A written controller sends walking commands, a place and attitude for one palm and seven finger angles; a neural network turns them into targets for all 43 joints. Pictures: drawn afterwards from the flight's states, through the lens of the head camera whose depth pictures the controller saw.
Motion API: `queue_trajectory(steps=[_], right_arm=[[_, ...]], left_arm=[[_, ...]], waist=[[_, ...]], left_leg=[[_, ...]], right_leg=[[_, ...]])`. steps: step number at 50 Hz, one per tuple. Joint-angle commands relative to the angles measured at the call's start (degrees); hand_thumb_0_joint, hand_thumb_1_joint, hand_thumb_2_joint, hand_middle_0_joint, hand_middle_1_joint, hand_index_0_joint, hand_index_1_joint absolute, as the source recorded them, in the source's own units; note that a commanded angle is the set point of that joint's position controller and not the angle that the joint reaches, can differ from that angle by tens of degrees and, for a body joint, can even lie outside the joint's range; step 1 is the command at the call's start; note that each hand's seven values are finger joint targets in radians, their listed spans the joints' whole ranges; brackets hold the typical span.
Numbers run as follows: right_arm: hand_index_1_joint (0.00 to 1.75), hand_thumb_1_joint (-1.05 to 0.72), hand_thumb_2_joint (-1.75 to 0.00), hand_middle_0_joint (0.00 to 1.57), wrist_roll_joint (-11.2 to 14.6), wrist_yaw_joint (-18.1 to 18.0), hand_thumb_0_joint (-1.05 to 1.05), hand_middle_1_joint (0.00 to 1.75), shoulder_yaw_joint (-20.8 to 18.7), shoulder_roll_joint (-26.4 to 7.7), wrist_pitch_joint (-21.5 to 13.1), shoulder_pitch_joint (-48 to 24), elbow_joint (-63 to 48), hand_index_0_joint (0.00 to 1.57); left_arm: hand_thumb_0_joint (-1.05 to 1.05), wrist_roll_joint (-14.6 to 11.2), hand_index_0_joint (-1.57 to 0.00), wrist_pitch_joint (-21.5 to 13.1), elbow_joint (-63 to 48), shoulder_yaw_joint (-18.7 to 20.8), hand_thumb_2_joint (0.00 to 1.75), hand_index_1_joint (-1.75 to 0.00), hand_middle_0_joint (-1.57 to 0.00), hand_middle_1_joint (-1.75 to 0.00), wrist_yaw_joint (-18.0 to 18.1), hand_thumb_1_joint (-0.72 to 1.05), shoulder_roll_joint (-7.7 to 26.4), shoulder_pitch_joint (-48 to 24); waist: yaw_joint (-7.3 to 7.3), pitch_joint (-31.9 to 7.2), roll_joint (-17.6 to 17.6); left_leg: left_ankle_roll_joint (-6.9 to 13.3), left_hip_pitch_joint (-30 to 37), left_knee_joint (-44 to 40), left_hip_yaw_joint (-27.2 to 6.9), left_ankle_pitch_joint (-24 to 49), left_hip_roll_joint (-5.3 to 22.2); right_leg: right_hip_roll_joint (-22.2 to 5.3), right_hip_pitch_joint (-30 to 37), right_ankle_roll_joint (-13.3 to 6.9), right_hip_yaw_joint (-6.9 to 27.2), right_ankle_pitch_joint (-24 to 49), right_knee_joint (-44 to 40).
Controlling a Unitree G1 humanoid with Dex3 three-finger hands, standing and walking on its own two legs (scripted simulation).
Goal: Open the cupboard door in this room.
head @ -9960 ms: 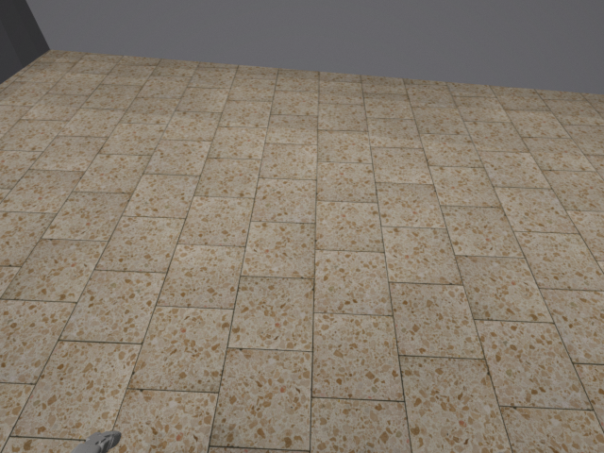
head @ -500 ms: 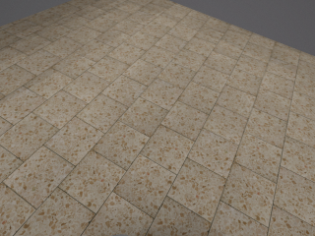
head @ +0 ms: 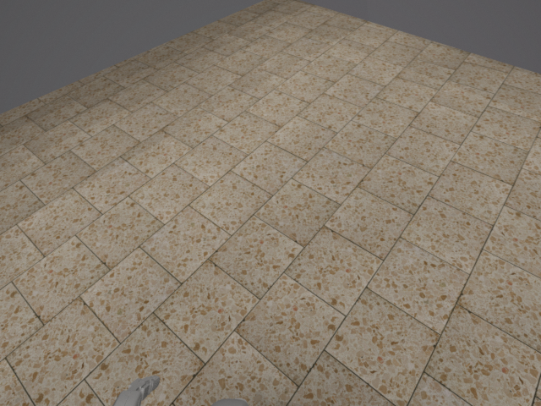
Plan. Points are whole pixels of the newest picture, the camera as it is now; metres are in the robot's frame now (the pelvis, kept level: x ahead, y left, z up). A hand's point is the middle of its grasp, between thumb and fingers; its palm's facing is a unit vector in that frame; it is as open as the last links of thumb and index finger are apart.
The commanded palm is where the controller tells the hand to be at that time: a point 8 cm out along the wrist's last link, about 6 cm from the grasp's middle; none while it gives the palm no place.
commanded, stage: turn or walk to find it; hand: left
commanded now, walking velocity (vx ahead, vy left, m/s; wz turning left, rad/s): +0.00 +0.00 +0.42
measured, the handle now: out of the picture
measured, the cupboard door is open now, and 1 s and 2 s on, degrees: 0 0 0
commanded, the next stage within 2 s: none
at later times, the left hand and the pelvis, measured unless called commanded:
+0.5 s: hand out of the picture -0.05 +0.26 -0.17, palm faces +0.28 -0.93 -0.26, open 7.4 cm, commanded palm none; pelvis -0.03 +0.04 +0.00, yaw +13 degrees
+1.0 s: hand out of the picture -0.05 +0.18 -0.14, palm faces +0.43 -0.86 -0.28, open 7.4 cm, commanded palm none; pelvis -0.04 -0.03 +0.01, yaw +26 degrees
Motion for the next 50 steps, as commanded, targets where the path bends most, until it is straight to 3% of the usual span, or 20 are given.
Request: queue_trajectory(steps=[1,11,15,16,17,18,19,20,22,25,32,37,38,39,40,41,42,44,46,50], right_arm=[[0.3,-0.9,-0.9,0.2,-0.05,0.47,0.0,0.3,-1.11,-4.6,-0.64,-0.25,-3.3,0.2],[0.3,-0.9,-0.9,0.2,0.75,0.49,0.0,0.3,0.64,-2.98,-1.35,-6.35,-4.26,0.2],[0.3,-0.9,-0.9,0.2,0.72,0.26,0.0,0.3,0.65,-3.76,-2.25,-2.31,-3.35,0.2],[0.3,-0.9,-0.9,0.2,0.62,0.34,0.0,0.3,0.22,-6.07,-2.84,-0.09,-2.96,0.2],[0.3,-0.9,-0.9,0.2,0.21,0.28,0.0,0.3,-0.98,-11.57,-3.26,1.48,-3.32,0.2],[0.3,-0.9,-0.9,0.2,0.21,0.02,0.0,0.3,-1.69,-15.1,-2.87,4.01,-2.98,0.2],[0.3,-0.9,-0.9,0.2,0.09,-0.79,0.0,0.3,-1.62,-13.98,-3.07,4.51,-1.93,0.2],[0.3,-0.9,-0.9,0.2,-0.02,-1.21,0.0,0.3,-1.18,-12.86,-2.81,1.82,-2.55,0.2],[0.3,-0.9,-0.9,0.2,0.08,-1.33,0.0,0.3,0.01,-9.83,-3.19,-3.64,-4.07,0.2],[0.3,-0.9,-0.9,0.2,0.32,-1.2,0.0,0.3,-0.07,-9.42,-3.51,-3.87,-4.43,0.2],[0.3,-0.9,-0.9,0.2,-0.05,-0.99,0.0,0.3,-0.89,-9.73,-2.95,-0.68,-4.19,0.2],[0.3,-0.9,-0.9,0.2,-0.04,-0.68,0.0,0.3,-1.37,-9.62,-2.38,-3.22,-5.3,0.2],[0.3,-0.9,-0.9,0.2,0.25,-0.59,0.0,0.3,-1.32,-8.51,-2.33,-3.59,-5.67,0.2],[0.3,-0.9,-0.9,0.2,0.77,-0.28,0.0,0.3,-0.97,-5.44,-2.35,-2.77,-6.14,0.2],[0.3,-0.9,-0.9,0.2,0.67,-0.06,0.0,0.3,-0.37,-2.56,-2.43,-3.38,-7.93,0.2],[0.3,-0.9,-0.9,0.2,-0.18,-0.32,0.0,0.3,-1.16,-5.8,-1.57,-3.76,-7.31,0.2],[0.3,-0.9,-0.9,0.2,-0.04,-0.21,0.0,0.3,-1.56,-5.91,-1.03,-4.05,-6.7,0.2],[0.3,-0.9,-0.9,0.2,-0.21,0.54,0.0,0.3,-1.38,-4.62,-0.54,-0.81,-3.69,0.2],[0.3,-0.9,-0.9,0.2,-0.16,0.67,0.0,0.3,-1.14,-4.35,-0.47,1.05,-2.64,0.2],[0.3,-0.9,-0.9,0.2,-0.09,0.64,0.0,0.3,-0.87,-4.07,-0.24,-1.19,-2.51,0.2]], left_arm=[[0.0,0.13,-0.2,-1.08,-3.32,2.74,0.9,-0.3,-0.2,-0.3,0.71,0.9,10.07,0.19],[0.0,0.96,-0.2,-0.67,0.62,3.89,0.9,-0.3,-0.2,-0.3,0.54,0.9,13.68,8.2],[0.0,0.54,-0.2,-0.02,1.26,4.22,0.9,-0.3,-0.2,-0.3,0.32,0.9,14.03,6.74],[0.0,-0.02,-0.2,0.36,1.09,4.05,0.9,-0.3,-0.2,-0.3,0.17,0.9,12.9,6.74],[0.0,-0.32,-0.2,0.79,-0.35,3.61,0.9,-0.3,-0.2,-0.3,-0.12,0.9,9.56,7.45],[0.0,-0.02,-0.2,1.1,-2.35,2.5,0.9,-0.3,-0.2,-0.3,-0.15,0.9,7.17,5.2],[0.0,0.14,-0.2,2.0,-1.99,2.53,0.9,-0.3,-0.2,-0.3,0.47,0.9,8.0,1.59],[0.0,-0.01,-0.2,2.11,-1.61,3.0,0.9,-0.3,-0.2,-0.3,0.17,0.9,8.4,-0.19],[0.0,0.22,-0.2,1.68,0.48,3.24,0.9,-0.3,-0.2,-0.3,-0.77,0.9,8.51,2.87],[0.0,0.12,-0.2,1.63,1.44,2.98,0.9,-0.3,-0.2,-0.3,-0.74,0.9,8.26,4.95],[0.0,-0.18,-0.2,1.24,-1.2,2.53,0.9,-0.3,-0.2,-0.3,-0.32,0.9,7.12,1.43],[0.0,-0.54,-0.2,0.41,-0.36,2.58,0.9,-0.3,-0.2,-0.3,-0.1,0.9,7.1,6.94],[0.0,-0.44,-0.2,-0.03,0.07,2.87,0.9,-0.3,-0.2,-0.3,0.09,0.9,7.76,9.29],[0.0,0.27,-0.2,-0.62,-0.06,3.54,0.9,-0.3,-0.2,-0.3,0.49,0.9,11.35,10.33],[0.0,0.93,-0.2,-0.83,-0.86,4.4,0.9,-0.3,-0.2,-0.3,0.69,0.9,15.99,10.01],[0.0,0.16,-0.2,-0.95,-1.93,4.54,0.9,-0.3,-0.2,-0.3,0.83,0.9,15.29,8.38],[0.0,0.18,-0.2,-0.6,-2.46,4.38,0.9,-0.3,-0.2,-0.3,1.08,0.9,13.83,5.26],[0.0,0.14,-0.2,-0.87,-3.37,3.08,0.9,-0.3,-0.2,-0.3,0.68,0.9,10.24,-0.02],[0.0,0.12,-0.2,-1.28,-3.29,2.74,0.9,-0.3,-0.2,-0.3,0.6,0.9,9.05,1.09],[0.0,0.32,-0.2,-1.25,-1.5,2.93,0.9,-0.3,-0.2,-0.3,0.73,0.9,9.77,5.05]], waist=[[1.04,-1.3,-10.97],[5.11,-4.07,-15.08],[2.36,-6.17,-13.93],[0.85,-7.58,-7.92],[0.22,-8.56,8.26],[-1.15,-7.52,14.61],[-2.37,-7.25,13.89],[-1.39,-3.81,11.89],[1.69,-2.9,6.71],[1.97,-4.76,4.98],[0.11,-5.3,5.68],[2.97,-6.28,5.37],[4.16,-7.29,3.06],[4.71,-7.89,-6.31],[5.21,-5.49,-20.18],[5.28,-4.43,-19.56],[3.62,-2.02,-15.55],[0.44,0.68,-10.07],[0.84,-0.94,-12.61],[2.63,-1.21,-11.99]], left_leg=[[-1.45,-8.47,20.11,0.64,3.15,4.05],[-2.38,-1.04,-2.55,7.68,-0.66,4.96],[-1.25,9.63,-19.91,10.04,9.61,4.19],[-0.2,17.02,-26.9,7.45,17.34,6.57],[4.37,24.09,-30.04,-9.24,30.05,18.77],[10.57,21.79,-31.71,-15.82,40.03,26.93],[10.73,17.64,-33.1,-16.07,34.88,25.64],[10.5,14.05,-33.62,-14.59,29.01,23.0],[9.03,12.72,-33.43,-8.72,25.99,18.31],[9.33,14.43,-33.21,-6.03,28.53,16.65],[11.21,16.31,-31.4,-11.62,31.11,17.22],[8.88,7.71,-27.52,-13.29,28.3,13.81],[6.91,3.89,-24.6,-12.31,23.95,11.67],[3.35,-4.55,-16.62,-7.5,13.78,6.63],[-0.42,-12.22,-3.44,1.45,-3.63,-1.01],[-0.15,-10.42,6.8,-1.91,-5.87,1.65],[0.11,-9.62,13.46,-2.14,-3.77,2.4],[-0.82,-9.39,19.52,-0.38,3.97,3.77],[-2.01,-9.19,20.75,1.25,6.92,4.15],[-3.06,-8.66,17.21,2.62,6.22,5.28]], right_leg=[[-15.54,2.45,-5.96,9.15,16.27,-14.98],[-17.54,8.54,-7.25,3.45,29.29,-9.78],[-16.16,5.52,-3.1,-0.32,26.08,-2.98],[-14.56,0.09,-0.28,-2.68,19.81,3.19],[-7.26,-12.22,3.84,-5.59,-0.94,14.48],[-4.18,-17.0,4.99,-2.79,-19.89,23.47],[-4.32,-16.44,4.77,2.58,-18.21,28.5],[-4.3,-17.62,4.51,3.93,-14.31,31.31],[-4.13,-16.76,4.65,3.92,-6.76,32.34],[-3.41,-15.28,5.4,3.68,-4.47,30.17],[-1.23,-12.84,5.44,3.89,-8.26,18.53],[1.42,1.47,4.36,2.14,0.04,-0.5],[0.23,7.68,4.02,2.72,4.87,-8.7],[-8.5,14.64,1.51,11.27,2.42,-15.43],[-22.11,13.53,-4.8,24.84,5.24,-18.66],[-24.62,5.13,-7.73,25.58,4.2,-20.3],[-22.93,0.78,-8.24,23.68,2.48,-20.35],[-15.76,-0.7,-5.25,11.21,6.4,-17.54],[-13.99,1.9,-4.51,6.6,11.73,-16.39],[-15.47,4.32,-5.5,5.7,12.75,-16.15]])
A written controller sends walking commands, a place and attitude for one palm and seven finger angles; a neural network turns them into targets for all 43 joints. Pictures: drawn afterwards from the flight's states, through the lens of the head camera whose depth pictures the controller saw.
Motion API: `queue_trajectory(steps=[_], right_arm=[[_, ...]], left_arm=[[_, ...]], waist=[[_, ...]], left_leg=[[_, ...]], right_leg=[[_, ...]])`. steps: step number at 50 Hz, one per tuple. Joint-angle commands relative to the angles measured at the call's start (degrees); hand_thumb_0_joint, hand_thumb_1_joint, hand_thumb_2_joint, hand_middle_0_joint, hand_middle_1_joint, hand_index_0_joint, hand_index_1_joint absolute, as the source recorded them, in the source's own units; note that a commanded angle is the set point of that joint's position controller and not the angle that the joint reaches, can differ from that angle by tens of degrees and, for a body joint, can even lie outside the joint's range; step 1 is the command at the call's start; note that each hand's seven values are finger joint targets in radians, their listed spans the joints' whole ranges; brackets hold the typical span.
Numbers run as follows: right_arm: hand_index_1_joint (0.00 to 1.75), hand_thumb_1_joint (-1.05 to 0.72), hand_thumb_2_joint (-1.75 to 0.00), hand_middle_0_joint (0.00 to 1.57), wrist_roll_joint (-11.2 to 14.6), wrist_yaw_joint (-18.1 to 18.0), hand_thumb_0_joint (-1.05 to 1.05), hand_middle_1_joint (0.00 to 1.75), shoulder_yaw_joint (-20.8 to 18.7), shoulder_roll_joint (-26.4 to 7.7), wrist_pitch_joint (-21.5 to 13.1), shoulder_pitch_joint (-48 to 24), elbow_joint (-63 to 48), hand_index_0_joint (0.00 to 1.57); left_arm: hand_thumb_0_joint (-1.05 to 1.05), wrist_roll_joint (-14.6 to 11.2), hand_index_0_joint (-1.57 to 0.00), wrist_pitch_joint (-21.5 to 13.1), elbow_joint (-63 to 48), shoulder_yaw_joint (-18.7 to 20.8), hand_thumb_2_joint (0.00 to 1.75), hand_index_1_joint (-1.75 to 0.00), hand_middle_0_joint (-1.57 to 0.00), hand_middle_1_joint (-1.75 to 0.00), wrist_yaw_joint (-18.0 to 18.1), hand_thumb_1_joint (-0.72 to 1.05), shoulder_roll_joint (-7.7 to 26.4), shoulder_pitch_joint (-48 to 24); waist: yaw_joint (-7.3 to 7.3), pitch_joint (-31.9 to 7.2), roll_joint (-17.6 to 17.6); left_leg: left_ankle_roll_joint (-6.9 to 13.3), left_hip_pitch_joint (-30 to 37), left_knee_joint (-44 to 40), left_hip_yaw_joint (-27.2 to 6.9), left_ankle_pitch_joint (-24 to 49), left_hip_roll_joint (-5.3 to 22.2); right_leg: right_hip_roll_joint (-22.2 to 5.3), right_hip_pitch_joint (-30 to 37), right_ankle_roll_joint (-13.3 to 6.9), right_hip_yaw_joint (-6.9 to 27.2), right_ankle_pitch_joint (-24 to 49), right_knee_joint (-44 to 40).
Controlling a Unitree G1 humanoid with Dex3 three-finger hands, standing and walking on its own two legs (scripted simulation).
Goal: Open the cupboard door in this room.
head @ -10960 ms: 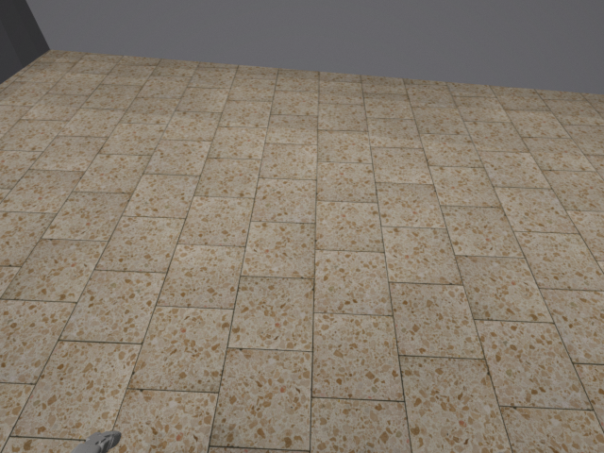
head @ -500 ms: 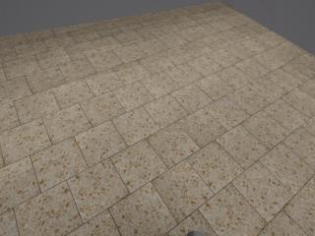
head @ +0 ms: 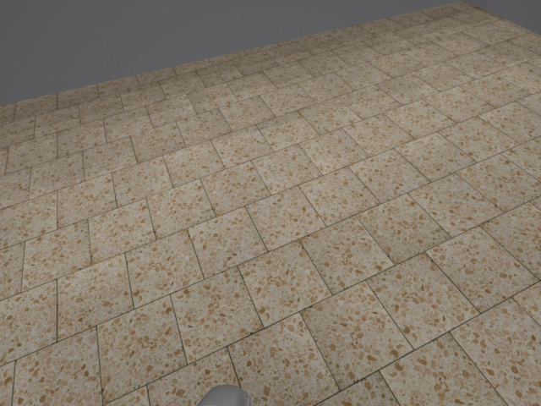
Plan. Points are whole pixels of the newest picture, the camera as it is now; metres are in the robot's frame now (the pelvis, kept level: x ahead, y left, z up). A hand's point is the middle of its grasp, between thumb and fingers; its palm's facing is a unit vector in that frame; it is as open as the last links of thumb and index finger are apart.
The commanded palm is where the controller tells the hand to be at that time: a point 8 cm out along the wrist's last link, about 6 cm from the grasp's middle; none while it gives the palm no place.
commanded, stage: turn or walk to find it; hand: left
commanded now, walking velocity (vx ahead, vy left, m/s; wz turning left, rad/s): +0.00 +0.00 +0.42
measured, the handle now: out of the picture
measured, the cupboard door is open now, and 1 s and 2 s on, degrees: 0 0 0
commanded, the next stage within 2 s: none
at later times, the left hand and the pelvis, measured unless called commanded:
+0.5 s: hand out of the picture -0.03 +0.26 -0.17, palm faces +0.27 -0.93 -0.26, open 7.4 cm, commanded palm none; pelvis -0.03 +0.04 +0.00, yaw +12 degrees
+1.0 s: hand out of the picture -0.10 +0.19 -0.16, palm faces +0.45 -0.86 -0.24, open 7.4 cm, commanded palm none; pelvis -0.06 +0.00 +0.00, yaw +27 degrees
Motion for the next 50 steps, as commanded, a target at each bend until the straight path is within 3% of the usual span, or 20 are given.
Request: queue_trajectory(steps=[1,8,10,12,13,14,15,16,20,23,27,31,32,33,34,35,37,39,46,50], right_arm=[[0.3,-0.9,-0.9,0.2,0.28,-0.14,0.0,0.3,0.04,-2.83,-0.98,-2.76,-3.68,0.2],[0.3,-0.9,-0.9,0.2,1.19,-0.45,0.0,0.3,1.67,-1.32,-2.39,-6.91,-4.66,0.2],[0.3,-0.9,-0.9,0.2,1.27,-0.67,0.0,0.3,1.81,-1.54,-2.79,-4.85,-4.14,0.2],[0.3,-0.9,-0.9,0.2,1.12,-0.59,0.0,0.3,1.52,-3.04,-3.29,-1.65,-3.35,0.2],[0.3,-0.9,-0.9,0.2,0.76,-0.67,0.0,0.3,0.63,-7.39,-3.97,-0.14,-3.54,0.2],[0.3,-0.9,-0.9,0.2,0.49,-0.93,0.0,0.3,-0.5,-12.39,-3.93,1.91,-3.54,0.2],[0.3,-0.9,-0.9,0.2,0.51,-1.46,0.0,0.3,-0.68,-12.82,-3.67,4.29,-2.31,0.2],[0.3,-0.9,-0.9,0.2,0.39,-2.04,0.0,0.3,-0.44,-11.89,-3.75,3.01,-2.11,0.2],[0.3,-0.9,-0.9,0.2,0.49,-2.16,0.0,0.3,0.72,-8.45,-4.03,-5.2,-4.62,0.2],[0.3,-0.9,-0.9,0.2,0.46,-1.91,0.0,0.3,0.39,-8.79,-3.84,-4.25,-4.89,0.2],[0.3,-0.9,-0.9,0.2,0.18,-1.63,0.0,0.3,-0.02,-9.05,-3.3,-4.23,-5.4,0.2],[0.3,-0.9,-0.9,0.2,0.47,-1.44,0.0,0.3,-0.49,-8.5,-2.91,-5.84,-6.55,0.2],[0.3,-0.9,-0.9,0.2,0.87,-1.18,0.0,0.3,-0.38,-6.98,-2.99,-5.74,-6.8,0.2],[0.3,-0.9,-0.9,0.2,1.28,-0.89,0.0,0.3,0.23,-2.8,-3.08,-4.47,-7.96,0.2],[0.3,-0.9,-0.9,0.2,0.89,-0.9,0.0,0.3,0.13,-3.12,-2.8,-6.53,-9.22,0.2],[0.3,-0.9,-0.9,0.2,0.4,-0.97,0.0,0.3,-0.46,-4.64,-1.88,-6.88,-8.59,0.2],[0.3,-0.9,-0.9,0.2,0.4,-0.28,0.0,0.3,-0.8,-4.61,-1.2,-4.76,-6.23,0.2],[0.3,-0.9,-0.9,0.2,0.24,0.12,0.0,0.3,-0.43,-3.58,-0.98,-1.33,-4.31,0.2],[0.3,-0.9,-0.9,0.2,0.64,0.05,0.0,0.3,0.59,-2.33,-1.36,-5.67,-4.57,0.2],[0.3,-0.9,-0.9,0.2,1.26,-0.24,0.0,0.3,1.34,-1.64,-2.25,-6.51,-4.86,0.2]], left_arm=[[0.0,0.33,-0.2,-1.44,-2.68,3.23,0.9,-0.3,-0.2,-0.3,0.72,0.9,12.0,1.93],[0.0,0.89,-0.2,-0.98,0.09,4.25,0.9,-0.3,-0.2,-0.3,0.49,0.9,15.12,5.93],[0.0,0.73,-0.2,-0.72,0.55,4.33,0.9,-0.3,-0.2,-0.3,0.4,0.9,15.67,5.05],[0.0,0.06,-0.2,-0.23,0.69,4.23,0.9,-0.3,-0.2,-0.3,0.25,0.9,14.91,3.47],[0.0,-0.37,-0.2,0.2,-0.43,4.0,0.9,-0.3,-0.2,-0.3,0.02,0.9,12.66,4.53],[0.0,-0.43,-0.2,0.46,-2.53,2.83,0.9,-0.3,-0.2,-0.3,-0.32,0.9,9.05,2.79],[0.0,0.18,-0.2,1.15,-3.54,2.27,0.9,-0.3,-0.2,-0.3,0.05,0.9,9.73,-1.36],[0.0,0.01,-0.2,1.44,-3.13,2.61,0.9,-0.3,-0.2,-0.3,0.15,0.9,9.21,-3.29],[0.0,-0.2,-0.2,1.24,-0.51,2.83,0.9,-0.3,-0.2,-0.3,-0.77,0.9,9.86,-0.31],[0.0,-0.24,-0.2,1.35,-0.99,2.58,0.9,-0.3,-0.2,-0.3,-0.73,0.9,9.39,-0.78],[0.0,-0.36,-0.2,1.09,-2.15,2.46,0.9,-0.3,-0.2,-0.3,-0.54,0.9,8.92,-1.37],[0.0,-0.49,-0.2,-0.03,-1.24,2.65,0.9,-0.3,-0.2,-0.3,-0.27,0.9,9.09,4.69],[0.0,-0.14,-0.2,-0.66,-0.86,3.03,0.9,-0.3,-0.2,-0.3,-0.07,0.9,11.09,6.89],[0.0,0.76,-0.2,-1.28,-1.07,4.03,0.9,-0.3,-0.2,-0.3,0.44,0.9,15.94,7.79],[0.0,0.62,-0.2,-0.99,-2.27,4.12,0.9,-0.3,-0.2,-0.3,0.36,0.9,18.43,7.14],[0.0,0.28,-0.2,-1.22,-2.9,4.47,0.9,-0.3,-0.2,-0.3,0.61,0.9,16.93,5.22],[0.0,0.13,-0.2,-0.88,-4.21,3.46,0.9,-0.3,-0.2,-0.3,0.61,0.9,13.51,-0.77],[0.0,0.24,-0.2,-1.3,-4.97,2.94,0.9,-0.3,-0.2,-0.3,0.59,0.9,11.96,-3.03],[0.0,0.75,-0.2,-1.06,-1.86,3.6,0.9,-0.3,-0.2,-0.3,0.57,0.9,14.2,3.91],[0.0,0.96,-0.2,-0.66,-0.45,4.24,0.9,-0.3,-0.2,-0.3,0.44,0.9,15.86,5.1]], waist=[[2.91,-1.32,-12.07],[5.61,-5.98,-14.96],[4.25,-7.39,-14.88],[1.87,-7.79,-11.41],[0.88,-9.6,-0.55],[-0.33,-7.68,13.65],[-2.4,-7.78,10.33],[-1.75,-6.99,12.17],[1.72,-3.77,6.35],[1.08,-3.66,4.39],[0.78,-3.08,6.73],[3.67,-5.54,4.7],[4.64,-6.29,-0.09],[4.65,-6.87,-15.05],[5.64,-4.75,-18.54],[5.24,-3.67,-20.04],[1.71,0.07,-11.27],[0.5,-1.1,-11.83],[4.53,-3.24,-12.99],[5.44,-5.46,-14.98]], left_leg=[[-1.0,-2.83,-1.99,1.04,-1.1,2.13],[-0.05,4.41,-23.1,5.89,-7.52,1.72],[0.44,8.8,-30.62,7.58,-3.82,0.93],[1.54,19.38,-43.08,7.34,8.02,1.77],[4.81,27.9,-47.24,-2.54,17.87,9.61],[11.62,31.38,-48.11,-16.94,36.94,22.25],[14.88,27.82,-48.25,-17.14,37.42,23.87],[14.56,26.25,-47.86,-15.55,36.99,21.24],[12.12,20.72,-47.63,-6.92,32.25,13.98],[12.58,20.41,-48.53,-8.35,27.63,13.64],[12.61,17.36,-48.28,-11.83,23.56,13.14],[10.22,12.24,-42.38,-12.86,21.63,10.14],[7.44,7.99,-37.61,-10.66,16.04,6.87],[3.28,-2.45,-26.16,-2.6,1.25,-0.72],[2.08,-3.75,-14.08,-0.76,-13.38,-3.05],[2.47,-3.07,-5.65,-4.09,-12.48,-1.22],[2.24,-2.69,2.41,-3.44,-5.36,0.49],[0.94,-1.64,3.92,-0.98,-0.5,1.05],[-0.4,1.1,-11.95,3.58,-5.42,1.78],[0.35,6.06,-22.63,6.26,-7.78,1.5]], right_leg=[[-14.73,2.57,-4.67,9.69,11.56,-12.76],[-16.87,9.49,-6.41,7.28,28.44,-6.35],[-16.4,9.3,-5.0,5.53,30.31,-3.3],[-14.51,2.36,-0.73,1.76,23.04,2.55],[-10.08,-7.52,2.9,-0.91,11.55,11.47],[-3.51,-20.44,6.45,-1.74,-17.64,21.93],[-3.03,-20.08,6.16,3.63,-20.48,29.08],[-2.91,-21.44,6.19,6.37,-18.08,32.35],[-1.95,-17.68,6.78,6.75,-9.1,31.97],[-0.83,-15.97,6.94,6.63,-8.85,26.81],[0.71,-11.22,6.47,6.14,-9.39,17.92],[2.28,0.97,5.99,4.76,1.1,-0.49],[-0.65,7.06,5.37,7.57,4.97,-8.03],[-14.24,13.06,0.83,21.83,6.38,-12.82],[-23.14,6.01,-5.33,27.39,10.13,-14.59],[-22.31,-0.33,-6.68,27.87,4.93,-16.38],[-17.09,-5.21,-4.54,19.99,-0.09,-15.91],[-13.63,-3.74,-3.17,12.2,3.53,-14.36],[-15.7,4.34,-5.24,9.04,11.99,-11.91],[-17.23,6.1,-6.11,7.99,19.55,-8.34]])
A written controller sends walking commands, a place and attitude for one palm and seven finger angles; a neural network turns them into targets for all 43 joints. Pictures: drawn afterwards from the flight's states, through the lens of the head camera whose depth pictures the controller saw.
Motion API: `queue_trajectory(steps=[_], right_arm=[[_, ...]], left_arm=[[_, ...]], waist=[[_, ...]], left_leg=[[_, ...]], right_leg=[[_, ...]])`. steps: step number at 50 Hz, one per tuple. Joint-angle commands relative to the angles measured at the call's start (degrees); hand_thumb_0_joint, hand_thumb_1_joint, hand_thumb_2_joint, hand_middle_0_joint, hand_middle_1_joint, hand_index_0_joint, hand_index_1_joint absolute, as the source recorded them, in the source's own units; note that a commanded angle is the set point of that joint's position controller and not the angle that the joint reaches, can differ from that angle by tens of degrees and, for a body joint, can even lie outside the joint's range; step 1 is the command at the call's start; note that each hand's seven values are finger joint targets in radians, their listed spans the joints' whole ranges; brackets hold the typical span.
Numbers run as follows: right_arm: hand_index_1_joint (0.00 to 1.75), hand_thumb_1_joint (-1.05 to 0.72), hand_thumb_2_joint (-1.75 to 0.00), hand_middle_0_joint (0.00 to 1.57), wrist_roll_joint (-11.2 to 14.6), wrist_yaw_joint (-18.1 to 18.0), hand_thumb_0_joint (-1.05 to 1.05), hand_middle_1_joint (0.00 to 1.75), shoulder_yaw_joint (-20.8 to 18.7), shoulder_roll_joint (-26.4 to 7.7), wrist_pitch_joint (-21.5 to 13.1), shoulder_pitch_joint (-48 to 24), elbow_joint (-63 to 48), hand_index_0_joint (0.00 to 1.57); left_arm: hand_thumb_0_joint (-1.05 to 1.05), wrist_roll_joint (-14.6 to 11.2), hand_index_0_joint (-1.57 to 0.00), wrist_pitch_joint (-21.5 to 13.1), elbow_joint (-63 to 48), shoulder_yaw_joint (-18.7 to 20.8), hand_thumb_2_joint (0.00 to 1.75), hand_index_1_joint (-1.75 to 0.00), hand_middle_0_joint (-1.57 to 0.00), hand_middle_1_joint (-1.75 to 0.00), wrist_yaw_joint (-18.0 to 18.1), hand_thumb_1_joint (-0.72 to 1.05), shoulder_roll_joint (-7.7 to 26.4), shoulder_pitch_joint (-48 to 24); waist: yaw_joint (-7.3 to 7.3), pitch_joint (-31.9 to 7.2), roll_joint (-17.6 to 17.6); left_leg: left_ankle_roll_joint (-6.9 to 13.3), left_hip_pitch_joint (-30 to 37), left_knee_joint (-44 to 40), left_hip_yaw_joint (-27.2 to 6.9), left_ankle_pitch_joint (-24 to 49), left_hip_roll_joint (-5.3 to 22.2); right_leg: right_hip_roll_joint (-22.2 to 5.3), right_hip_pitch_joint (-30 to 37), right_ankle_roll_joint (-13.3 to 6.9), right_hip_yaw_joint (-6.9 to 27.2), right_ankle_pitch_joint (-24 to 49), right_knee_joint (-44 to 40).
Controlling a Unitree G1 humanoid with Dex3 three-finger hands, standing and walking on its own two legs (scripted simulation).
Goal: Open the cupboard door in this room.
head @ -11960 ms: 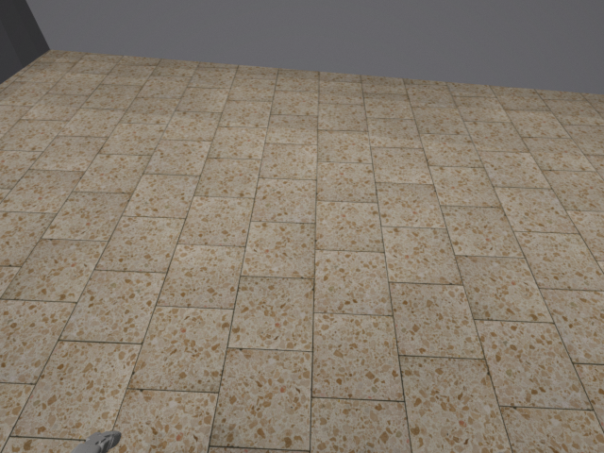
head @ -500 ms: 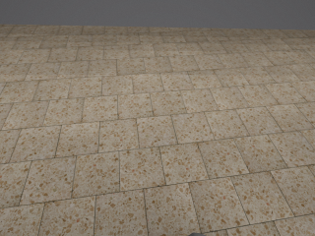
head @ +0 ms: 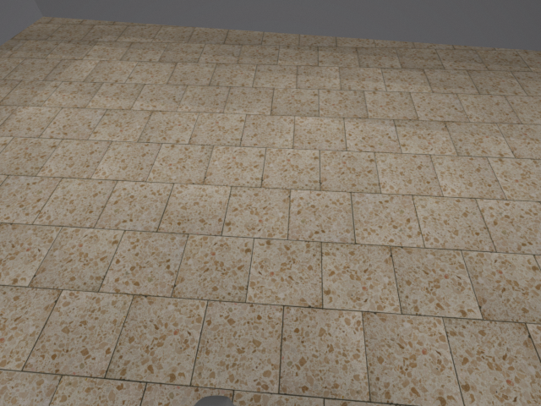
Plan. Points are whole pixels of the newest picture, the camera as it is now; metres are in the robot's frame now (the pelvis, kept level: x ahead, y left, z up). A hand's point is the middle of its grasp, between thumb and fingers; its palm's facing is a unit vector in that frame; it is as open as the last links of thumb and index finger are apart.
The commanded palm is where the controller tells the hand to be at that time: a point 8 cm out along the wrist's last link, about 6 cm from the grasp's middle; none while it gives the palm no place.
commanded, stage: turn or walk to find it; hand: left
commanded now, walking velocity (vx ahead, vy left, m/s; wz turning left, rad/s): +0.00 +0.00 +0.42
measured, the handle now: out of the picture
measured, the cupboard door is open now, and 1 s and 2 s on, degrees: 0 0 0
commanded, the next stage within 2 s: none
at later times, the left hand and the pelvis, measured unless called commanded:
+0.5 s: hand out of the picture +0.03 +0.26 -0.16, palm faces +0.21 -0.94 -0.26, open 7.4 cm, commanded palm none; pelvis -0.03 +0.03 +0.00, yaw +11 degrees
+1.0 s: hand out of the picture -0.10 +0.18 -0.16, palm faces +0.45 -0.86 -0.26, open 7.3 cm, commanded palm none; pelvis -0.06 -0.01 +0.00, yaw +26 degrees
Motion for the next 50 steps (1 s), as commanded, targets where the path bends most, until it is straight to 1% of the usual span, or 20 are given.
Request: queue_trajectory(steps=[1,3,4,5,6,7,10,12,16,22,26,29,30,31,32,33,35,38,42,50], right_arm=[[0.3,-0.9,-0.9,0.2,0.81,-0.44,0.0,0.3,0.53,-2.23,-2.7,-3.64,-5.5,0.2],[0.3,-0.9,-0.9,0.2,0.73,-0.63,0.0,0.3,0.6,-2.76,-3.33,0.21,-4.51,0.2],[0.3,-0.9,-0.9,0.2,0.66,-0.56,0.0,0.3,0.14,-4.61,-3.81,2.11,-3.98,0.2],[0.3,-0.9,-0.9,0.2,0.06,-0.73,0.0,0.3,-1.06,-10.13,-4.4,3.81,-4.3,0.2],[0.3,-0.9,-0.9,0.2,0.03,-1.03,0.0,0.3,-1.78,-14.06,-3.84,5.56,-4.14,0.2],[0.3,-0.9,-0.9,0.2,-0.11,-1.71,0.0,0.3,-1.7,-12.88,-3.95,5.74,-3.21,0.2],[0.3,-0.9,-0.9,0.2,-0.01,-2.4,0.0,0.3,-0.16,-8.65,-4.29,-1.52,-4.87,0.2],[0.3,-0.9,-0.9,0.2,0.32,-2.42,0.0,0.3,0.12,-8.12,-4.7,-1.05,-4.88,0.2],[0.3,-0.9,-0.9,0.2,0.3,-2.44,0.0,0.3,-0.32,-8.05,-4.77,1.94,-4.52,0.2],[0.3,-0.9,-0.9,0.2,-0.18,-2.18,0.0,0.3,-1.03,-8.45,-4.09,3.38,-4.6,0.2],[0.3,-0.9,-0.9,0.2,-0.47,-1.99,0.0,0.3,-1.34,-8.68,-3.6,1.73,-5.39,0.2],[0.3,-0.9,-0.9,0.2,0.05,-1.73,0.0,0.3,-1.5,-7.95,-3.44,0.06,-6.03,0.2],[0.3,-0.9,-0.9,0.2,0.5,-1.44,0.0,0.3,-1.29,-6.05,-3.46,0.07,-6.27,0.2],[0.3,-0.9,-0.9,0.2,0.84,-1.07,0.0,0.3,-0.68,-2.46,-3.55,0.82,-7.52,0.2],[0.3,-0.9,-0.9,0.2,0.04,-1.31,0.0,0.3,-1.26,-3.92,-2.86,-0.14,-7.95,0.2],[0.3,-0.9,-0.9,0.2,-0.33,-1.25,0.0,0.3,-1.61,-4.98,-1.93,-0.52,-7.19,0.2],[0.3,-0.9,-0.9,0.2,-0.36,-0.54,0.0,0.3,-1.8,-4.41,-1.25,1.34,-4.93,0.2],[0.3,-0.9,-0.9,0.2,-0.25,-0.22,0.0,0.3,-1.36,-3.6,-1.26,4.09,-3.62,0.2],[0.3,-0.9,-0.9,0.2,-0.15,-0.33,0.0,0.3,-1.15,-3.62,-1.14,0.48,-4.1,0.2],[0.3,-0.9,-0.9,0.2,0.82,-0.6,0.0,0.3,0.64,-2.36,-2.54,-5.33,-5.52,0.2]], left_arm=[[0.0,0.26,-0.2,-0.67,-1.51,3.98,0.9,-0.3,-0.2,-0.3,0.64,0.9,14.46,3.27],[0.0,-0.21,-0.2,-0.35,-1.29,4.07,0.9,-0.3,-0.2,-0.3,0.57,0.9,14.08,1.81],[0.0,-0.76,-0.2,0.09,-1.57,3.82,0.9,-0.3,-0.2,-0.3,0.39,0.9,12.79,1.78],[0.0,-1.22,-0.2,0.52,-3.26,3.43,0.9,-0.3,-0.2,-0.3,0.1,0.9,9.37,1.88],[0.0,-0.77,-0.2,0.94,-5.41,2.21,0.9,-0.3,-0.2,-0.3,-0.04,0.9,7.41,-2.16],[0.0,-0.45,-0.2,1.95,-5.11,2.37,0.9,-0.3,-0.2,-0.3,0.59,0.9,8.06,-5.07],[0.0,-0.57,-0.2,1.47,-2.05,3.01,0.9,-0.3,-0.2,-0.3,-0.49,0.9,8.43,-3.14],[0.0,-0.69,-0.2,1.24,-1.06,2.89,0.9,-0.3,-0.2,-0.3,-0.63,0.9,8.77,-2.35],[0.0,-0.75,-0.2,1.18,-1.8,2.67,0.9,-0.3,-0.2,-0.3,-0.21,0.9,8.56,-3.74],[0.0,-0.98,-0.2,1.09,-4.03,2.29,0.9,-0.3,-0.2,-0.3,0.07,0.9,7.7,-7.67],[0.0,-1.3,-0.2,0.71,-4.57,2.07,0.9,-0.3,-0.2,-0.3,0.25,0.9,6.83,-5.89],[0.0,-1.47,-0.2,-0.14,-3.32,2.35,0.9,-0.3,-0.2,-0.3,0.48,0.9,7.83,-0.29],[0.0,-1.09,-0.2,-0.64,-2.99,2.79,0.9,-0.3,-0.2,-0.3,0.75,0.9,10.26,1.94],[0.0,-0.19,-0.2,-1.07,-3.19,3.75,0.9,-0.3,-0.2,-0.3,1.2,0.9,14.88,2.7],[0.0,-0.53,-0.2,-0.83,-4.41,3.83,0.9,-0.3,-0.2,-0.3,1.16,0.9,15.97,1.64],[0.0,-0.79,-0.2,-0.91,-5.14,4.03,0.9,-0.3,-0.2,-0.3,1.29,0.9,14.85,-0.92],[0.0,-0.85,-0.2,-0.95,-6.02,2.99,0.9,-0.3,-0.2,-0.3,0.98,0.9,11.26,-6.04],[0.0,-0.71,-0.2,-1.62,-5.87,2.46,0.9,-0.3,-0.2,-0.3,0.98,0.9,9.28,-5.49],[0.0,-0.51,-0.2,-1.62,-3.73,2.74,0.9,-0.3,-0.2,-0.3,0.92,0.9,9.96,-0.37],[0.0,0.29,-0.2,-0.91,-0.95,3.87,0.9,-0.3,-0.2,-0.3,0.65,0.9,14.0,4.31]], waist=[[2.84,-7.63,-12.15],[0.54,-8.67,-10.69],[-0.79,-9.48,-5.34],[-1.9,-9.57,10.84],[-3.34,-6.69,16.61],[-3.93,-6.15,17.96],[-0.12,-3.64,8.7],[0.01,-4.76,7.71],[-1.03,-6.34,6.08],[-2.58,-5.68,6.6],[-1.67,-7.11,8.0],[1.24,-8.92,6.42],[2.2,-9.59,1.06],[2.39,-8.61,-13.24],[2.71,-6.09,-14.09],[1.74,-4.12,-13.56],[-1.22,0.06,-8.01],[-1.68,-2.35,-9.97],[0.52,-2.53,-9.9],[3.33,-6.82,-12.55]], left_leg=[[0.73,-0.04,-11.52,3.91,-0.75,-1.1],[1.36,7.22,-23.41,4.38,7.34,-0.98],[2.33,14.92,-29.97,2.08,14.29,0.59],[7.14,20.84,-35.04,-15.06,24.06,13.38],[12.78,17.31,-36.69,-22.06,34.25,21.25],[12.62,13.0,-37.1,-21.07,31.56,19.87],[10.99,13.12,-35.67,-13.12,31.3,12.14],[10.8,14.47,-35.37,-10.97,35.39,10.61],[12.14,18.33,-34.69,-13.55,38.4,10.95],[13.85,16.79,-34.39,-19.26,33.55,11.56],[13.37,12.25,-32.65,-21.43,33.89,9.95],[10.15,5.05,-28.22,-20.29,29.51,6.35],[7.1,-1.78,-23.96,-17.33,20.23,2.92],[2.97,-12.4,-12.92,-7.9,3.5,-4.99],[1.96,-12.02,-0.87,-5.97,-6.21,-5.88],[2.25,-11.01,7.04,-7.96,-5.24,-4.1],[1.81,-10.72,15.49,-6.43,1.84,-2.42],[0.08,-10.49,17.11,-4.11,6.47,-1.46],[-0.85,-10.61,13.79,-3.09,5.12,-0.61],[0.31,-1.64,-9.16,2.55,-1.74,-1.14]], right_leg=[[-13.89,8.75,-7.21,10.9,19.21,-7.49],[-12.76,5.84,-4.07,7.76,18.0,-2.15],[-10.57,-0.53,-0.91,5.19,12.34,3.32],[-3.37,-13.12,3.46,1.67,-4.29,15.09],[0.4,-18.5,4.79,4.41,-21.6,23.91],[-0.03,-17.49,4.43,10.06,-20.45,29.06],[0.8,-18.97,4.81,11.54,-8.95,34.95],[1.0,-17.72,5.32,11.54,-6.97,34.64],[1.7,-18.09,6.15,12.24,-7.33,31.84],[3.22,-15.36,5.67,12.57,-11.34,23.13],[5.43,-7.28,4.45,11.85,-11.18,12.13],[5.87,5.6,3.85,10.66,0.68,-4.67],[1.13,13.16,2.75,14.73,2.92,-10.87],[-12.9,17.32,-2.47,29.22,0.73,-14.79],[-20.56,8.29,-7.63,33.33,1.79,-17.01],[-18.69,2.15,-8.38,32.48,-1.89,-18.16],[-12.34,-2.53,-6.07,22.41,-2.51,-17.11],[-9.24,2.12,-5.07,14.58,8.45,-14.07],[-10.81,5.21,-5.97,14.21,11.2,-13.26],[-13.33,9.96,-8.02,12.42,24.66,-7.23]])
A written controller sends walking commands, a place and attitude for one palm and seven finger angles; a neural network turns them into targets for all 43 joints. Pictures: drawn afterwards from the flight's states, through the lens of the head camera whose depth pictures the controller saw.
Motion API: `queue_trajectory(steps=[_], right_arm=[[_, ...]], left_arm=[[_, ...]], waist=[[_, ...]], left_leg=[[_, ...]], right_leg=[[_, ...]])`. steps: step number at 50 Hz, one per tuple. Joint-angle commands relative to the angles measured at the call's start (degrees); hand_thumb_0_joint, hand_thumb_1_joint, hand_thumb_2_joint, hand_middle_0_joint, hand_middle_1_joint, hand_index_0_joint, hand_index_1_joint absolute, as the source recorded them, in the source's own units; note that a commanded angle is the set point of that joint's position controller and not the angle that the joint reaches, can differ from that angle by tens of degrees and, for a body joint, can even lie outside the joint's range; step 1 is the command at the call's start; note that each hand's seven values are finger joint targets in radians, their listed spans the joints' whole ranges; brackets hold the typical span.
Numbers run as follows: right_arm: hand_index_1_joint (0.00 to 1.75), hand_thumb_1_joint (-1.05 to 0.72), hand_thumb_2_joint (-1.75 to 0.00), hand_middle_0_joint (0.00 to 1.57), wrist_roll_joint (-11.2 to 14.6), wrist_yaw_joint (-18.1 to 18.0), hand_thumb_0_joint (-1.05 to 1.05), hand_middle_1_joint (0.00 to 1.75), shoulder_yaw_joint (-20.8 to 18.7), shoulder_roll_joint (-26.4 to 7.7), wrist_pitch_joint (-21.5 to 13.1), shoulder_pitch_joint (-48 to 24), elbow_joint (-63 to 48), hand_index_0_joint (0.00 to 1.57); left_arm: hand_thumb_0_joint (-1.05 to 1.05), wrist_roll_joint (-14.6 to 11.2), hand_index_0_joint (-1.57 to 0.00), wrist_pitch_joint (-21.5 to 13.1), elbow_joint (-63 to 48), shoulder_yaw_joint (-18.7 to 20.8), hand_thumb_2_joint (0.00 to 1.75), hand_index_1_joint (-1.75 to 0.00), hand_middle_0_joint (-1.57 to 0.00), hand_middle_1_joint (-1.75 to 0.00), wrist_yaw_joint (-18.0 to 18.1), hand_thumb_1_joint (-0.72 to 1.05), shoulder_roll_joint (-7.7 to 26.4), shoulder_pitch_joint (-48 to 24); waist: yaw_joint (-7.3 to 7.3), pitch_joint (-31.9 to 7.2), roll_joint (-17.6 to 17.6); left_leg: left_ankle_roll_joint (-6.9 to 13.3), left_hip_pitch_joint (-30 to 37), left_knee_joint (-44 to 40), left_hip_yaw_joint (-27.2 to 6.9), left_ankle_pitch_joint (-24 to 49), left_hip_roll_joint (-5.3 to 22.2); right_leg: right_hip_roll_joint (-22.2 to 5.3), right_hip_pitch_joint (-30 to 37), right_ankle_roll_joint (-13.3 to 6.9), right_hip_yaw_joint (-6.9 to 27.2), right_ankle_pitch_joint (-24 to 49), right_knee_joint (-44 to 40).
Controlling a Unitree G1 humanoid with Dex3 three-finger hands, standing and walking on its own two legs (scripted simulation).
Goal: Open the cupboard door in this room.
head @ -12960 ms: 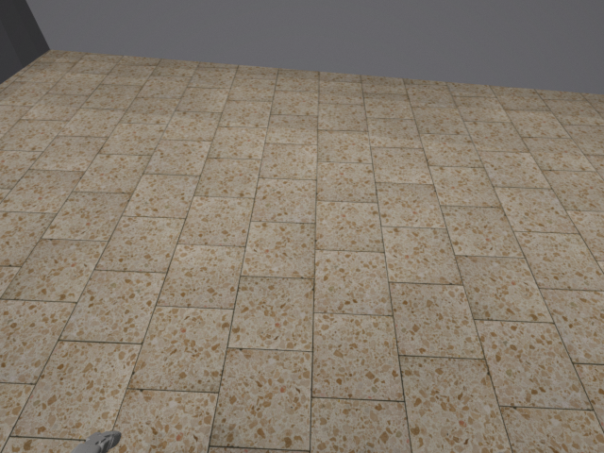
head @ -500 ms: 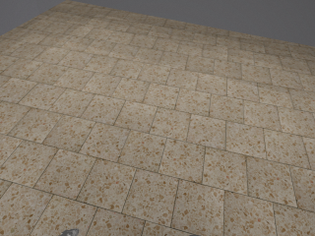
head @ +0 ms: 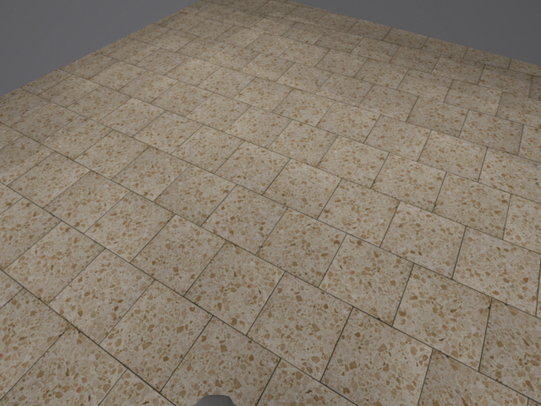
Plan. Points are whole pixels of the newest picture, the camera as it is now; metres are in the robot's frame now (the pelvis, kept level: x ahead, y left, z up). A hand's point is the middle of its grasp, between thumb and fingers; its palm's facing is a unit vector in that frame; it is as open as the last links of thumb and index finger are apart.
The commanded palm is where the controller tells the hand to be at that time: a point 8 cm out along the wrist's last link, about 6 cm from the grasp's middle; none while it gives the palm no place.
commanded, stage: turn or walk to find it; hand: left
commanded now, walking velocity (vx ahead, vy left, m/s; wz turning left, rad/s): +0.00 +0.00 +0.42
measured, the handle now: out of the picture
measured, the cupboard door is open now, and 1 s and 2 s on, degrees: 0 0 0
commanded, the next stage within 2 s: none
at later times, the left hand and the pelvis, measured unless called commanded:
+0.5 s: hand out of the picture +0.04 +0.25 -0.16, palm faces +0.20 -0.95 -0.26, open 7.4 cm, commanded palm none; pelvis -0.02 +0.02 +0.00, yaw +10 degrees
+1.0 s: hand out of the picture -0.09 +0.20 -0.16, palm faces +0.44 -0.86 -0.26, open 7.3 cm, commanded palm none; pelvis -0.05 +0.00 +0.00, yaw +25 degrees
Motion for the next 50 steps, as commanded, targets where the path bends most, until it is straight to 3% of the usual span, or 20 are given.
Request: queue_trajectory(steps=[1,3,4,5,6,7,10,12,23,26,27,28,29,30,31,33,36,46,48,50], right_arm=[[0.3,-0.9,-0.9,0.2,0.88,-0.27,0.0,0.3,0.82,-1.84,-2.65,-3.58,-5.62,0.2],[0.3,-0.9,-0.9,0.2,0.79,-0.33,0.0,0.3,0.74,-2.55,-3.2,-0.35,-4.89,0.2],[0.3,-0.9,-0.9,0.2,0.63,-0.25,0.0,0.3,0.29,-4.85,-3.7,1.33,-4.48,0.2],[0.3,-0.9,-0.9,0.2,0.1,-0.38,0.0,0.3,-0.93,-10.36,-4.22,2.49,-4.9,0.2],[0.3,-0.9,-0.9,0.2,0.16,-0.53,0.0,0.3,-1.7,-14.12,-3.68,4.58,-4.74,0.2],[0.3,-0.9,-0.9,0.2,0.06,-1.2,0.0,0.3,-1.53,-12.97,-3.84,5.14,-3.72,0.2],[0.3,-0.9,-0.9,0.2,0.01,-1.85,0.0,0.3,-0.15,-9.03,-4.04,-2.61,-5.58,0.2],[0.3,-0.9,-0.9,0.2,0.31,-1.78,0.0,0.3,0.05,-8.48,-4.4,-2.74,-5.95,0.2],[0.3,-0.9,-0.9,0.2,-0.4,-1.42,0.0,0.3,-1.15,-8.54,-3.58,0.39,-6.35,0.2],[0.3,-0.9,-0.9,0.2,-0.14,-1.33,0.0,0.3,-1.39,-8.54,-3.4,-0.94,-6.85,0.2],[0.3,-0.9,-0.9,0.2,0.25,-1.18,0.0,0.3,-1.38,-7.34,-3.37,-1.08,-6.95,0.2],[0.3,-0.9,-0.9,0.2,0.74,-0.85,0.0,0.3,-0.91,-4.17,-3.47,0.12,-7.44,0.2],[0.3,-0.9,-0.9,0.2,0.62,-0.67,0.0,0.3,-0.36,-1.59,-3.5,-0.55,-9.17,0.2],[0.3,-0.9,-0.9,0.2,-0.15,-0.98,0.0,0.3,-1.09,-4.35,-2.53,-1.45,-8.73,0.2],[0.3,-0.9,-0.9,0.2,-0.07,-0.8,0.0,0.3,-1.48,-4.41,-1.92,-1.14,-7.55,0.2],[0.3,-0.9,-0.9,0.2,-0.23,0.0,0.0,0.3,-1.5,-3.68,-1.26,1.37,-5.06,0.2],[0.3,-0.9,-0.9,0.2,-0.29,0.22,0.0,0.3,-1.19,-3.45,-1.04,3.85,-3.9,0.2],[0.3,-0.9,-0.9,0.2,0.56,-0.04,0.0,0.3,0.6,-1.4,-2.28,-4.09,-5.35,0.2],[0.3,-0.9,-0.9,0.2,0.79,-0.2,0.0,0.3,0.85,-1.42,-2.66,-3.31,-5.45,0.2],[0.3,-0.9,-0.9,0.2,0.66,-0.32,0.0,0.3,0.8,-1.91,-3.13,-0.12,-4.65,0.2]], left_arm=[[0.0,0.28,-0.2,-0.63,-1.51,3.61,0.9,-0.3,-0.2,-0.3,0.45,0.9,14.36,3.22],[0.0,-0.13,-0.2,-0.27,-1.41,3.69,0.9,-0.3,-0.2,-0.3,0.38,0.9,14.09,1.72],[0.0,-0.69,-0.2,0.14,-1.68,3.43,0.9,-0.3,-0.2,-0.3,0.21,0.9,12.94,1.65],[0.0,-1.05,-0.2,0.55,-3.25,3.03,0.9,-0.3,-0.2,-0.3,-0.11,0.9,9.81,2.56],[0.0,-0.62,-0.2,0.86,-5.27,1.88,0.9,-0.3,-0.2,-0.3,-0.17,0.9,7.53,-0.57],[0.0,-0.34,-0.2,1.86,-4.93,1.8,0.9,-0.3,-0.2,-0.3,0.49,0.9,8.35,-3.77],[0.0,-0.54,-0.2,1.46,-2.64,2.45,0.9,-0.3,-0.2,-0.3,-0.57,0.9,8.7,-2.76],[0.0,-0.67,-0.2,1.25,-1.8,2.31,0.9,-0.3,-0.2,-0.3,-0.76,0.9,8.93,-1.36],[0.0,-1.06,-0.2,0.84,-5.44,1.73,0.9,-0.3,-0.2,-0.3,-0.19,0.9,7.22,-5.65],[0.0,-1.31,-0.2,0.12,-4.45,1.81,0.9,-0.3,-0.2,-0.3,0.01,0.9,7.48,-0.9],[0.0,-1.18,-0.2,-0.41,-3.83,2.08,0.9,-0.3,-0.2,-0.3,0.18,0.9,8.66,1.23],[0.0,-0.51,-0.2,-1.11,-3.8,2.84,0.9,-0.3,-0.2,-0.3,0.59,0.9,12.22,2.97],[0.0,0.1,-0.2,-1.24,-4.24,3.62,0.9,-0.3,-0.2,-0.3,0.78,0.9,16.5,3.0],[0.0,-0.7,-0.2,-1.23,-5.06,3.72,0.9,-0.3,-0.2,-0.3,0.89,0.9,15.64,2.21],[0.0,-0.65,-0.2,-1.02,-5.69,3.56,0.9,-0.3,-0.2,-0.3,0.96,0.9,14.28,-1.31],[0.0,-0.66,-0.2,-0.87,-6.98,2.54,0.9,-0.3,-0.2,-0.3,0.8,0.9,10.77,-6.44],[0.0,-0.64,-0.2,-1.35,-6.83,2.14,0.9,-0.3,-0.2,-0.3,0.69,0.9,9.36,-5.25],[0.0,0.23,-0.2,-0.96,-2.34,3.45,0.9,-0.3,-0.2,-0.3,0.61,0.9,13.24,3.14],[0.0,0.26,-0.2,-0.7,-1.81,3.65,0.9,-0.3,-0.2,-0.3,0.51,0.9,13.98,2.92],[0.0,-0.11,-0.2,-0.41,-1.74,3.8,0.9,-0.3,-0.2,-0.3,0.5,0.9,14.02,1.13]], waist=[[2.4,-7.4,-13.13],[0.11,-8.45,-11.97],[-1.19,-9.42,-5.86],[-1.87,-10.63,9.06],[-3.28,-8.57,15.2],[-4.27,-8.23,15.8],[-0.46,-3.99,8.64],[-0.14,-5.31,7.84],[-1.91,-6.6,9.48],[0.63,-8.72,8.58],[1.71,-9.09,5.49],[2.33,-10.04,-4.54],[2.8,-7.68,-17.52],[3.17,-6.74,-16.5],[1.31,-4.15,-12.78],[-1.47,-1.32,-7.94],[-1.34,-2.35,-10.7],[3.22,-6.04,-11.83],[2.84,-7.17,-12.84],[0.57,-8.3,-12.21]], left_leg=[[1.11,0.4,-12.86,4.36,-0.22,-1.71],[1.81,8.87,-24.6,5.25,8.99,-1.83],[2.8,16.35,-30.84,2.91,16.05,0.28],[7.88,23.68,-33.68,-13.35,27.69,13.03],[13.78,21.14,-34.71,-19.86,39.3,21.34],[13.98,17.03,-35.28,-19.39,37.21,20.16],[12.78,14.04,-34.47,-11.55,34.72,12.7],[12.29,14.94,-34.08,-9.15,37.7,10.95],[13.85,13.17,-32.25,-17.57,35.58,10.17],[12.02,9.37,-28.25,-18.02,35.05,7.83],[9.78,4.57,-25.38,-16.96,29.86,5.78],[6.06,-4.97,-17.58,-11.89,16.13,0.69],[2.51,-13.18,-5.15,-3.22,-5.85,-6.83],[2.85,-11.58,4.23,-6.45,-7.94,-4.22],[2.9,-11.08,11.24,-6.75,-4.93,-3.63],[2.19,-10.1,17.12,-4.9,2.5,-1.82],[0.69,-10.62,18.72,-3.07,6.94,-1.35],[0.46,-4.02,-5.47,3.0,-1.3,-0.5],[1.0,-0.5,-11.38,4.5,-0.61,-1.11],[1.58,6.12,-21.16,5.78,7.2,-1.28]], right_leg=[[-13.76,8.68,-6.91,10.57,27.05,-5.86],[-12.25,4.49,-3.4,7.43,23.4,-1.25],[-10.24,-1.5,-0.43,5.02,17.42,4.47],[-3.47,-14.2,3.8,1.51,-0.93,15.45],[-0.19,-19.49,4.98,3.76,-20.87,24.48],[-0.66,-18.7,4.86,9.27,-19.7,29.37],[-0.06,-19.6,5.36,10.51,-9.13,34.18],[0.34,-18.03,5.8,10.32,-7.12,33.39],[4.11,-10.37,5.3,10.39,-10.16,14.64],[5.49,-0.96,4.7,9.23,-1.72,1.04],[4.27,6.19,4.41,9.84,4.58,-6.96],[-5.3,15.01,1.98,18.58,5.23,-12.75],[-18.75,14.27,-4.65,31.18,11.02,-14.52],[-20.63,6.25,-7.76,30.9,10.79,-15.65],[-18.22,1.94,-8.1,28.61,6.2,-16.27],[-12.27,-1.82,-5.35,18.31,4.86,-14.88],[-10.07,0.41,-4.46,13.34,6.67,-14.78],[-14.02,8.94,-7.61,10.64,25.87,-8.25],[-14.16,8.96,-7.07,9.66,27.6,-6.1],[-13.27,6.29,-4.35,6.95,24.84,-2.19]])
